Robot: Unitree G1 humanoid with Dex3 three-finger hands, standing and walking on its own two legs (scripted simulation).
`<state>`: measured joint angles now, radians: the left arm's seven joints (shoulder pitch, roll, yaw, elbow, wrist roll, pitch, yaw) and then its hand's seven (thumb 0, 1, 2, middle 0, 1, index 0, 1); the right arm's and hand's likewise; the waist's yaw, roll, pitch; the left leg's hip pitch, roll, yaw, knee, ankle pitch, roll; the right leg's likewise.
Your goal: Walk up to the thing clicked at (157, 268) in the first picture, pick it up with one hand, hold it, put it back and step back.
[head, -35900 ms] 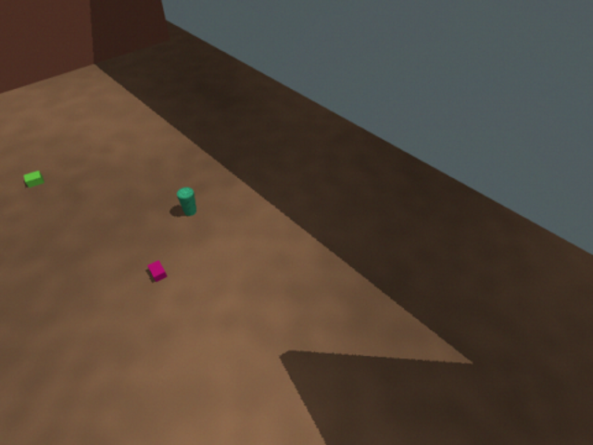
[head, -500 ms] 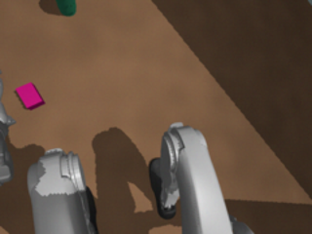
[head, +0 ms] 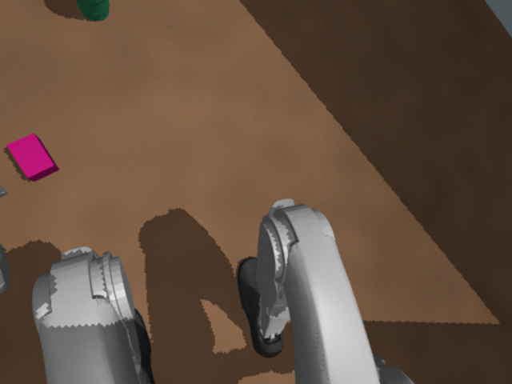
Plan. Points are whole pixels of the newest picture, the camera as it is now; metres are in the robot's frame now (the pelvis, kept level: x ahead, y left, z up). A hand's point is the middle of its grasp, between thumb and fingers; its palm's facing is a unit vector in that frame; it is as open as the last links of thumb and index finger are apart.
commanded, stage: rise first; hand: left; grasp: from above
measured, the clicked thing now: (34, 158) +0.50 +0.26 -0.30
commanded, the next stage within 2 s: approach in 0.96 s
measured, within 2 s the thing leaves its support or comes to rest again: neither
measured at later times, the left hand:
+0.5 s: hand out of the picture +0.45 +0.31 -0.18, palm faces -0.38 -0.19 -0.90, open 13.0 cm
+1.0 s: hand out of the picture +0.45 +0.31 -0.18, palm faces -0.38 -0.19 -0.91, open 12.7 cm
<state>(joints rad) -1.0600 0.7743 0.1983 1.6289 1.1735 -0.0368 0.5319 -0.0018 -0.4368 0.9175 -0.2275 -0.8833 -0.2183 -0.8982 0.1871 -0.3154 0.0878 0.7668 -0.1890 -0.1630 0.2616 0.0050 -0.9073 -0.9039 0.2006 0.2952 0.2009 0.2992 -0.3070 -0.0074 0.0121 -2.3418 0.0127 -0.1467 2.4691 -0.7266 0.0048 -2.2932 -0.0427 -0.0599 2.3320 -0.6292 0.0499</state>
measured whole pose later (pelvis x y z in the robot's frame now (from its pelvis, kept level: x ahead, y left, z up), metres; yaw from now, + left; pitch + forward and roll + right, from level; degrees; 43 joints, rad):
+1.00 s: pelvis +0.00 +0.00 +0.00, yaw +1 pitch +33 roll -9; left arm -1.03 0.75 0.21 1.64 1.17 -0.05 0.53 0.00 -0.32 0.83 -0.38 -0.70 -0.35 -0.74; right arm 0.20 -0.32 0.08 0.78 -0.19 -0.18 0.28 0.01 -0.91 -0.90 0.20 0.30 0.20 0.30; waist -0.30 0.00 -0.01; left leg -2.34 0.01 -0.14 2.46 -0.71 0.00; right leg -2.29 -0.04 -0.05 2.33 -0.62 0.05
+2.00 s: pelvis +0.00 +0.00 +0.00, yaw +0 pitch +33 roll -9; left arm -1.15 0.75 0.12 1.70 1.18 -0.02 0.52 0.00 -0.57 1.05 -0.17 -0.92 -0.13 -0.96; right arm 0.19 -0.33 0.09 0.78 -0.19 -0.20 0.29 0.01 -0.90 -0.90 0.20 0.30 0.20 0.30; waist -0.33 0.00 -0.02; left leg -2.33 0.01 -0.15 2.46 -0.72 0.00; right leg -2.29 -0.04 -0.06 2.33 -0.62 0.04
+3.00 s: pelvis -0.01 +0.01 -0.01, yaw -5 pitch +28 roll -15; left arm -1.21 0.99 0.16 1.89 1.21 -0.07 0.69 0.00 -0.48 0.95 -0.19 -0.88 -0.17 -0.91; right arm 0.16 -0.37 0.29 0.69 -0.27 -0.33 0.37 0.00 -0.91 -0.90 0.20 0.29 0.20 0.30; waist -0.45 -0.12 0.20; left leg -2.34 0.01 -0.24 2.55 -0.73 0.01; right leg -2.24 -0.01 -0.13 2.33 -0.60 0.07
